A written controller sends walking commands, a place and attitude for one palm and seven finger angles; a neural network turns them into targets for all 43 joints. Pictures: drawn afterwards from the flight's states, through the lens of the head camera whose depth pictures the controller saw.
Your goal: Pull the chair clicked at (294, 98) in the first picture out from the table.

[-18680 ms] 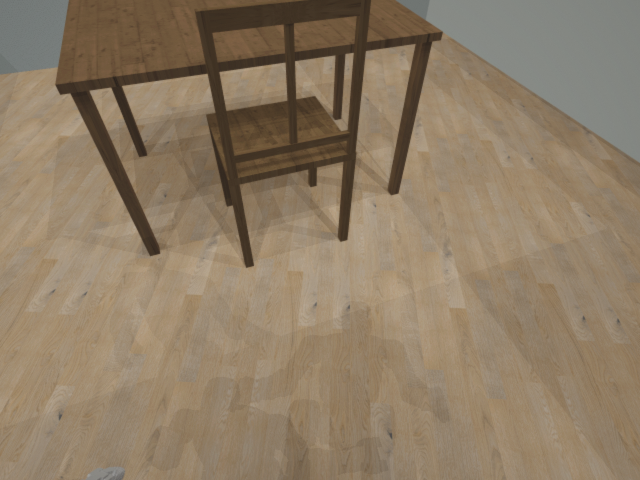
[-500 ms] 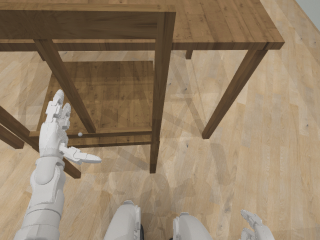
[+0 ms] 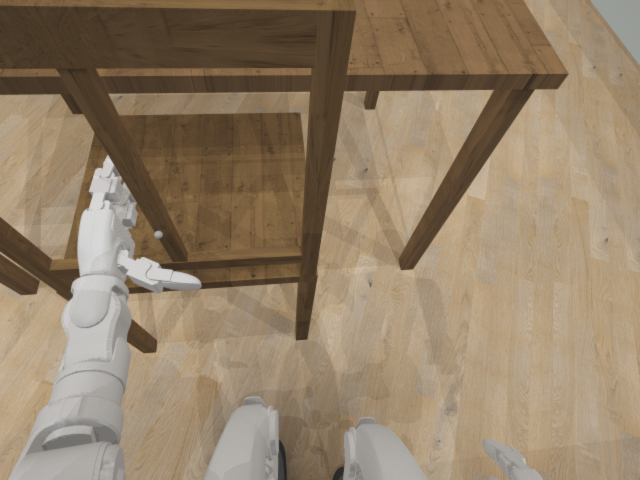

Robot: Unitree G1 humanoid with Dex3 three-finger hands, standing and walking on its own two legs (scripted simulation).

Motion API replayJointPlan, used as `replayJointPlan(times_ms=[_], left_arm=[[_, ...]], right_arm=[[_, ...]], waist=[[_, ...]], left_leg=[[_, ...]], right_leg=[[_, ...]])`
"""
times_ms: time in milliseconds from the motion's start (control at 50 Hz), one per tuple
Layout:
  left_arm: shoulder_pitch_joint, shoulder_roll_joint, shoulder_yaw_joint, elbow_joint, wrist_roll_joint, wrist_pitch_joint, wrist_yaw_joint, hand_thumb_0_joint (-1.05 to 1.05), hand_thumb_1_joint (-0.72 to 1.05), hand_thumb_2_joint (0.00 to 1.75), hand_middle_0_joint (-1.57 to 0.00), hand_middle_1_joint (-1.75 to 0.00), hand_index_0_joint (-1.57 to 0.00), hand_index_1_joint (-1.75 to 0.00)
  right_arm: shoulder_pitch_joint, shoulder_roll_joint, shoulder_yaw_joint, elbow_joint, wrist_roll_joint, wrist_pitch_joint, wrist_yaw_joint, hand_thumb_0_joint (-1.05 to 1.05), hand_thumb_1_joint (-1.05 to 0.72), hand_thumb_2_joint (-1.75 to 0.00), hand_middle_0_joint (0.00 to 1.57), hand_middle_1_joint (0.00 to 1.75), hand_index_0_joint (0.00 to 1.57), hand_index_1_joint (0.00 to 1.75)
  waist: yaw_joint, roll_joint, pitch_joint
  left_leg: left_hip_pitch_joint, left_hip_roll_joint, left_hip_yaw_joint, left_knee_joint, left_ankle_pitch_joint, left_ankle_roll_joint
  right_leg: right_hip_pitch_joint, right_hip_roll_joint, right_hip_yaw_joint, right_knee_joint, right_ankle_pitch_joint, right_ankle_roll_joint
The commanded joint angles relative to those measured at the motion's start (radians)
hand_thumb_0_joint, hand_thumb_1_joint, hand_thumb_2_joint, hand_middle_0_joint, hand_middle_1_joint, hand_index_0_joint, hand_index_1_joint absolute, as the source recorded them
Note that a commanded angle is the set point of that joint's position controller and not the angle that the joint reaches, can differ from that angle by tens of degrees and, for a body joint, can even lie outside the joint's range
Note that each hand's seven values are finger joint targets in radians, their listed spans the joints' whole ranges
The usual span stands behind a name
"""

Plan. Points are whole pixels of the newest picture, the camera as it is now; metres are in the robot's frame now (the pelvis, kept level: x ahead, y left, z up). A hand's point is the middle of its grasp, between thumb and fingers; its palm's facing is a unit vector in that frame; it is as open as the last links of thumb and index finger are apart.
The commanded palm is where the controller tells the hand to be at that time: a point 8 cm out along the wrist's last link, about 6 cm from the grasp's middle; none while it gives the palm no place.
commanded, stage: push the fingers through the gap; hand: left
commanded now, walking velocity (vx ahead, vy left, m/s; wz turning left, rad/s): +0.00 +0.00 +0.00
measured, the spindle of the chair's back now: (144, 192) +0.44 +0.22 +0.06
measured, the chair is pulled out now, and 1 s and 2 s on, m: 0.00 0.00 0.04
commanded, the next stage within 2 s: hook a spindle and tug to test in 0.28 s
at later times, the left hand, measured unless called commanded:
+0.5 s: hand (162, 236) +0.40 +0.20 +0.02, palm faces +0.13 -0.99 -0.03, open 16.8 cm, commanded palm +0.37 +0.25 +0.03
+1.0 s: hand (168, 236) +0.40 +0.20 +0.02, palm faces +0.13 -0.99 -0.03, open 10.5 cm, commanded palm +0.38 +0.24 +0.03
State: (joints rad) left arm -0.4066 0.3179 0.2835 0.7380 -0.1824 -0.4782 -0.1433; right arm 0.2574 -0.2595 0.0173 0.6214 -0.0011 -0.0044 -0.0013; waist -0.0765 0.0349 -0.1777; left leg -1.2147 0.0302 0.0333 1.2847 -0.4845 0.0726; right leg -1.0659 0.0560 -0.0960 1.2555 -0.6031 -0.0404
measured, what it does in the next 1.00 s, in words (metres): stands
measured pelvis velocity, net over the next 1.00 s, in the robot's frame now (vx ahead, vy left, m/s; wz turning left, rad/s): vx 0.00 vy -0.01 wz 0.00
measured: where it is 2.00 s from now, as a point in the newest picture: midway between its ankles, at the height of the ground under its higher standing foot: outside the picture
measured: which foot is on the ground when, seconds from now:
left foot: down 0.00-1.00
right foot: down 0.00-1.00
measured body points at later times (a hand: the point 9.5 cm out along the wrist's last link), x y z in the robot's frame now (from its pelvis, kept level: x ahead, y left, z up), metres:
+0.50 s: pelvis +0.00 +0.00 +0.00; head +0.12 +0.02 +0.44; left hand +0.39 +0.26 +0.03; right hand +0.11 -0.26 -0.11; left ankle +0.06 +0.08 -0.62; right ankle +0.00 -0.10 -0.62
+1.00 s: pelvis +0.00 -0.01 +0.00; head +0.12 +0.01 +0.44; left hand +0.39 +0.25 +0.02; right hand +0.11 -0.27 -0.11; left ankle +0.06 +0.08 -0.62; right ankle +0.00 -0.10 -0.62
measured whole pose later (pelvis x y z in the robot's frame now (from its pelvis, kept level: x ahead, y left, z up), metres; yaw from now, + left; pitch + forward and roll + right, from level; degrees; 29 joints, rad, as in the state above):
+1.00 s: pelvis +0.00 -0.01 +0.00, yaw +0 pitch +23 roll -4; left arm -0.39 0.30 0.28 0.74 -0.18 -0.50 -0.12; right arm 0.25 -0.26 0.01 0.62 0.00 0.01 0.00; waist -0.08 0.03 -0.17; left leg -1.20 0.03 0.03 1.28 -0.49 0.06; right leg -1.06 0.06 -0.10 1.26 -0.61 -0.05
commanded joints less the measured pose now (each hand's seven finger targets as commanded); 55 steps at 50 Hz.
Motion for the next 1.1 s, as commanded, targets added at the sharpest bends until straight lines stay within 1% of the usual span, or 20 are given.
replayJointPlan(times_ms=[0, 120, 180, 220, 240, 260, 320, 340, 360, 420, 480, 540, 600, 660, 720, 820, 860, 920, 960, 1080], left_arm=[[-0.243, 0.172, 0.036, -0.213, -0.01, -0.074, 0.008, 0.0, -0.5, 0.3, -0.06, -0.08, -0.06, -0.08], [-0.251, 0.187, 0.045, -0.228, 0.001, -0.09, 0.026, 0.0, -0.5, 0.3, -0.06, -0.08, -0.06, -0.08], [-0.246, 0.159, 0.023, -0.232, 0.003, -0.095, 0.028, 0.0, -0.5, 0.3, -0.06, -0.08, -0.06, -0.08], [-0.26, 0.172, 0.03, -0.237, 0.005, -0.1, 0.032, 0.0, -0.5, 0.3, -0.06, -0.08, -0.06, -0.08], [-0.256, 0.144, 0.009, -0.226, 0.005, -0.095, 0.03, 0.0, -0.5, 0.3, -0.06, -0.08, -0.06, -0.08], [-0.251, 0.175, 0.036, -0.21, 0.005, -0.094, 0.032, 0.0, -0.5, 0.3, -0.06, -0.08, -0.06, -0.08], [-0.267, 0.167, 0.028, -0.229, 0.005, -0.099, 0.031, 0.0, -0.5, 0.3, -0.06, -0.08, -0.06, -0.08], [-0.236, 0.173, 0.04, -0.219, 0.003, -0.096, 0.031, 0.0, -0.5, 0.3, -0.06, -0.08, -0.06, -0.08], [-0.247, 0.168, 0.033, -0.223, 0.0, -0.095, 0.029, 0.0, -0.5, 0.3, -0.06, -0.08, -0.06, -0.08], [-0.235, 0.183, 0.043, -0.239, 0.001, -0.101, 0.022, 0.0, -0.5, 0.3, -0.11, -0.24, -0.11, -0.24], [-0.241, 0.162, 0.025, -0.215, -0.004, -0.092, 0.017, 0.0, -0.5, 0.3, -0.17, -0.41, -0.17, -0.41], [-0.253, 0.175, 0.037, -0.233, -0.005, -0.101, 0.017, 0.0, -0.5, 0.3, -0.22, -0.57, -0.22, -0.57], [-0.275, 0.146, 0.009, -0.245, -0.006, -0.105, 0.015, 0.0, -0.5, 0.3, -0.27, -0.74, -0.27, -0.74], [-0.242, 0.169, 0.033, -0.233, -0.005, -0.1, 0.015, 0.0, -0.5, 0.3, -0.32, -0.9, -0.32, -0.9], [-0.228, 0.167, 0.029, -0.242, -0.005, -0.093, 0.018, 0.0, -0.33, 0.37, -0.38, -1.07, -0.38, -1.07], [-0.251, 0.191, 0.053, -0.208, -0.002, -0.089, 0.029, 0.0, -0.05, 0.49, -0.46, -1.34, -0.46, -1.34], [-0.275, 0.174, 0.038, -0.21, -0.003, -0.095, 0.026, 0.0, 0.06, 0.54, -0.5, -1.45, -0.5, -1.45], [-0.282, 0.178, 0.035, -0.234, 0.003, -0.108, 0.024, 0.0, 0.23, 0.61, -0.5, -1.45, -0.5, -1.45], [-0.268, 0.147, 0.011, -0.221, -0.001, -0.101, 0.024, 0.0, 0.34, 0.66, -0.5, -1.45, -0.5, -1.45], [-0.277, 0.174, 0.029, -0.182, 0.004, -0.09, 0.018, 0.0, 0.68, 0.8, -0.5, -1.45, -0.5, -1.45]], right_arm=[[0.067, -0.174, -0.063, -0.103, 0.004, -0.02, -0.003, 0.0, -0.9, -0.9, 0.2, 0.3, 0.2, 0.3], [0.072, -0.172, -0.065, -0.093, 0.001, -0.013, 0.0, 0.0, -0.9, -0.9, 0.2, 0.3, 0.2, 0.3], [0.069, -0.168, -0.066, -0.093, 0.001, -0.011, 0.001, 0.0, -0.9, -0.9, 0.2, 0.3, 0.2, 0.3], [0.069, -0.171, -0.066, -0.093, 0.001, -0.011, 0.001, 0.0, -0.9, -0.9, 0.2, 0.3, 0.2, 0.3], [0.068, -0.167, -0.065, -0.092, 0.0, -0.011, 0.002, 0.0, -0.9, -0.9, 0.2, 0.3, 0.2, 0.3], [0.071, -0.172, -0.066, -0.088, 0.001, -0.009, 0.0, 0.0, -0.9, -0.9, 0.2, 0.3, 0.2, 0.3], [0.069, -0.169, -0.066, -0.091, 0.001, -0.009, 0.001, 0.0, -0.9, -0.9, 0.2, 0.3, 0.2, 0.3], [0.071, -0.17, -0.066, -0.094, 0.0, -0.008, 0.001, 0.0, -0.9, -0.9, 0.2, 0.3, 0.2, 0.3], [0.066, -0.167, -0.065, -0.091, 0.001, -0.008, 0.0, 0.0, -0.9, -0.9, 0.2, 0.3, 0.2, 0.3], [0.064, -0.167, -0.065, -0.097, 0.002, -0.007, 0.002, 0.0, -0.9, -0.9, 0.2, 0.3, 0.2, 0.3], [0.059, -0.164, -0.063, -0.094, 0.006, -0.006, 0.0, 0.0, -0.9, -0.9, 0.2, 0.3, 0.2, 0.3], [0.059, -0.164, -0.064, -0.091, 0.004, -0.011, -0.001, 0.0, -0.9, -0.9, 0.2, 0.3, 0.2, 0.3], [0.055, -0.161, -0.064, -0.095, 0.003, -0.016, -0.001, 0.0, -0.9, -0.9, 0.2, 0.3, 0.2, 0.3], [0.059, -0.165, -0.066, -0.091, 0.003, -0.014, -0.002, 0.0, -0.9, -0.9, 0.2, 0.3, 0.2, 0.3], [0.057, -0.164, -0.064, -0.095, 0.006, -0.014, 0.0, 0.0, -0.9, -0.9, 0.2, 0.3, 0.2, 0.3], [0.056, -0.165, -0.061, -0.091, 0.005, -0.011, -0.002, 0.0, -0.9, -0.9, 0.2, 0.3, 0.2, 0.3], [0.054, -0.16, -0.06, -0.09, 0.004, -0.014, -0.004, 0.0, -0.9, -0.9, 0.2, 0.3, 0.2, 0.3], [0.06, -0.161, -0.063, -0.09, 0.003, -0.019, -0.003, 0.0, -0.9, -0.9, 0.2, 0.3, 0.2, 0.3], [0.059, -0.16, -0.063, -0.091, 0.003, -0.018, 0.0, 0.0, -0.9, -0.9, 0.2, 0.3, 0.2, 0.3], [0.065, -0.163, -0.061, -0.087, 0.004, -0.015, -0.002, 0.0, -0.9, -0.9, 0.2, 0.3, 0.2, 0.3]], waist=[[0.001, 0.073, -0.414], [-0.006, 0.073, -0.405], [-0.009, 0.078, -0.4], [-0.006, 0.086, -0.399], [-0.012, 0.081, -0.398], [-0.007, 0.063, -0.384], [-0.009, 0.065, -0.413], [0.001, 0.065, -0.416], [-0.008, 0.056, -0.409], [0.005, 0.072, -0.415], [-0.013, 0.043, -0.377], [-0.005, 0.076, -0.395], [-0.015, 0.072, -0.405], [-0.002, 0.057, -0.414], [0.0, 0.071, -0.417], [-0.006, 0.04, -0.376], [-0.012, 0.033, -0.381], [-0.003, 0.09, -0.42], [-0.01, 0.075, -0.409], [-0.012, 0.048, -0.396]], left_leg=[[0.515, 0.009, -0.14, -0.166, 0.27, -0.053], [0.525, 0.013, -0.139, -0.167, 0.275, -0.056], [0.53, 0.011, -0.137, -0.168, 0.274, -0.056], [0.537, 0.013, -0.143, -0.171, 0.272, -0.058], [0.53, 0.01, -0.139, -0.169, 0.262, -0.055], [0.517, 0.011, -0.14, -0.17, 0.258, -0.055], [0.525, 0.01, -0.134, -0.16, 0.285, -0.053], [0.517, 0.007, -0.132, -0.162, 0.287, -0.054], [0.503, 0.005, -0.125, -0.156, 0.284, -0.05], [0.508, 0.006, -0.124, -0.157, 0.297, -0.052], [0.469, 0.004, -0.115, -0.154, 0.258, -0.046], [0.494, 0.004, -0.118, -0.151, 0.274, -0.049], [0.488, 0.001, -0.117, -0.142, 0.278, -0.045], [0.487, 0.001, -0.114, -0.144, 0.282, -0.046], [0.493, 0.003, -0.116, -0.148, 0.293, -0.048], [0.436, 0.0, -0.109, -0.143, 0.248, -0.044], [0.425, -0.003, -0.103, -0.136, 0.237, -0.041], [0.488, 0.001, -0.113, -0.143, 0.274, -0.048], [0.487, 0.001, -0.114, -0.145, 0.266, -0.047], [0.426, -0.003, -0.101, -0.134, 0.239, -0.04]], right_leg=[[0.019, -0.002, 0.058, -0.178, 0.25, 0.001], [0.012, -0.001, 0.058, -0.182, 0.255, 0.004], [0.012, -0.001, 0.058, -0.186, 0.257, 0.004], [0.004, -0.001, 0.058, -0.182, 0.251, 0.003], [0.007, -0.002, 0.058, -0.186, 0.248, 0.004], [0.015, -0.001, 0.059, -0.188, 0.248, 0.002], [0.025, -0.003, 0.063, -0.183, 0.274, 0.005], [0.04, -0.002, 0.064, -0.182, 0.278, 0.004], [0.051, -0.002, 0.068, -0.186, 0.286, 0.007], [0.056, -0.003, 0.068, -0.181, 0.296, 0.003], [0.058, -0.002, 0.075, -0.194, 0.28, 0.009], [0.053, -0.002, 0.075, -0.189, 0.288, 0.006], [0.054, -0.003, 0.078, -0.184, 0.294, 0.006], [0.069, -0.003, 0.078, -0.187, 0.3, 0.007], [0.068, -0.003, 0.077, -0.184, 0.31, 0.006], [0.072, -0.003, 0.084, -0.189, 0.283, 0.009], [0.084, -0.004, 0.092, -0.194, 0.281, 0.011], [0.061, -0.004, 0.082, -0.183, 0.292, 0.004], [0.055, -0.002, 0.08, -0.19, 0.284, 0.007], [0.082, -0.003, 0.094, -0.194, 0.282, 0.011]])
